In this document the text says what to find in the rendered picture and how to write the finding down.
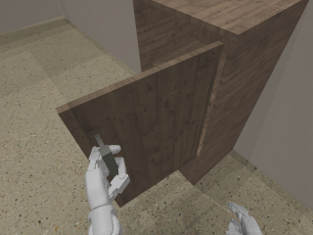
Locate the right robot hand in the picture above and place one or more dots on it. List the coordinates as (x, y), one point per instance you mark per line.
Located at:
(247, 226)

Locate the left robot hand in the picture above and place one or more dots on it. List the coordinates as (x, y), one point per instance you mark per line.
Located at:
(96, 183)

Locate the cupboard door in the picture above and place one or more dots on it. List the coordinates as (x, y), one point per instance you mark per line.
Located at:
(155, 116)

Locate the handle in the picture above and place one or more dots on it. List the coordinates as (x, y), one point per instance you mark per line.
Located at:
(107, 156)

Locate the robot left forearm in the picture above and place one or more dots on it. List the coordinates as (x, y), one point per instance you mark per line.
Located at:
(104, 221)

